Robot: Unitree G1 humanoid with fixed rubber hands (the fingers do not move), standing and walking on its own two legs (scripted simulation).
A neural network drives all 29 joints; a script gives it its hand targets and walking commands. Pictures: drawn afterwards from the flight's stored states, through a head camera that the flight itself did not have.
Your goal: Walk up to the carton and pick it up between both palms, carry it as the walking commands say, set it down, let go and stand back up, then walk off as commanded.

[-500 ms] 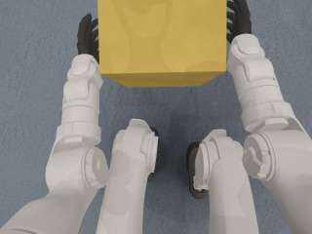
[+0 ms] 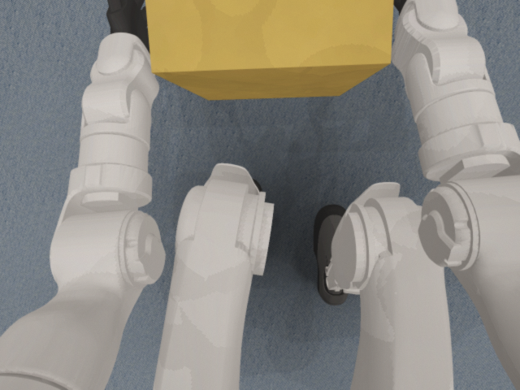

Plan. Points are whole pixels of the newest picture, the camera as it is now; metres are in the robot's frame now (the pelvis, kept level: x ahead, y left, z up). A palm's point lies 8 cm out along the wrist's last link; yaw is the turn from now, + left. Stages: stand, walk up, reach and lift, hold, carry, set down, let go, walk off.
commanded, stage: set down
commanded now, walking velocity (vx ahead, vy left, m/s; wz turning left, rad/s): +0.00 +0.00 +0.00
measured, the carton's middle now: (270, 28) +0.52 +0.09 -0.22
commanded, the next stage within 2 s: none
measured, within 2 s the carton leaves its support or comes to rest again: rests again in 1.52 s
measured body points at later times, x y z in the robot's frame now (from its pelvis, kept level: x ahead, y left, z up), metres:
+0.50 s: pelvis +0.00 +0.00 -0.01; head +0.35 +0.03 +0.26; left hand +0.49 +0.25 -0.18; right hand +0.56 -0.07 -0.17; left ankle +0.15 +0.11 -0.34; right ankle +0.12 -0.09 -0.34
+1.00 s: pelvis +0.02 +0.00 -0.01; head +0.35 +0.02 +0.28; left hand +0.49 +0.24 -0.18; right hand +0.56 -0.08 -0.17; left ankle +0.15 +0.11 -0.34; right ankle +0.12 -0.09 -0.34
